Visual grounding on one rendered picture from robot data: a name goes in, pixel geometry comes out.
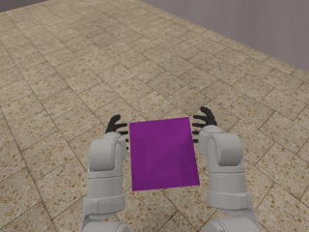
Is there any left robot upper arm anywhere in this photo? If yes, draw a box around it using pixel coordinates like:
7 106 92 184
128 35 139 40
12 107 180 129
82 221 131 232

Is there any left robot forearm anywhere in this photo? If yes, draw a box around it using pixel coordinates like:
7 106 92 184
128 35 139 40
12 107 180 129
79 131 127 232

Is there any left robot hand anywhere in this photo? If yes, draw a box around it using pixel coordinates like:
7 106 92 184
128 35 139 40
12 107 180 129
105 114 129 150

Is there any right robot upper arm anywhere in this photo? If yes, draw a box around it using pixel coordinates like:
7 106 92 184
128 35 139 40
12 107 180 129
205 216 260 232

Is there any carton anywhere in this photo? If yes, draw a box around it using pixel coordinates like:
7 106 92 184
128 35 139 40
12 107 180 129
129 117 200 191

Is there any right robot hand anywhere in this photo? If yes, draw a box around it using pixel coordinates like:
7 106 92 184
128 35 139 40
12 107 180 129
192 106 217 143

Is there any right robot forearm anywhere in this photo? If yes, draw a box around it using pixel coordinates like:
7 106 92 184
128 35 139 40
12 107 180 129
197 125 262 232

